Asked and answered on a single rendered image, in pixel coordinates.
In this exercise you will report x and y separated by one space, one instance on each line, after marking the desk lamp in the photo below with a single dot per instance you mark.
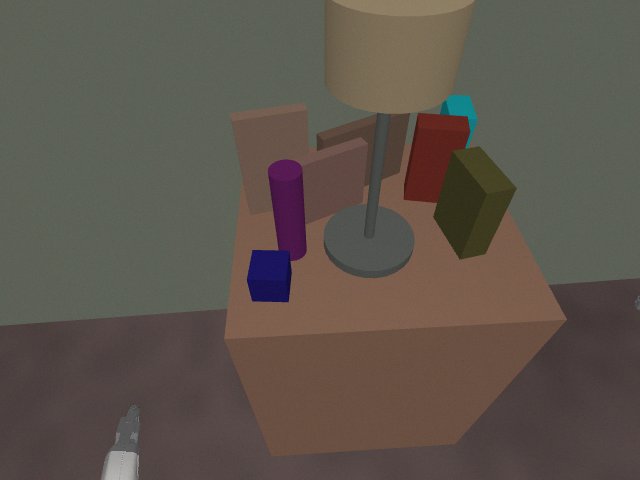
388 57

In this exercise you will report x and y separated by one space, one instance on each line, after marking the left robot hand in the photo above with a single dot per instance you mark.
122 460

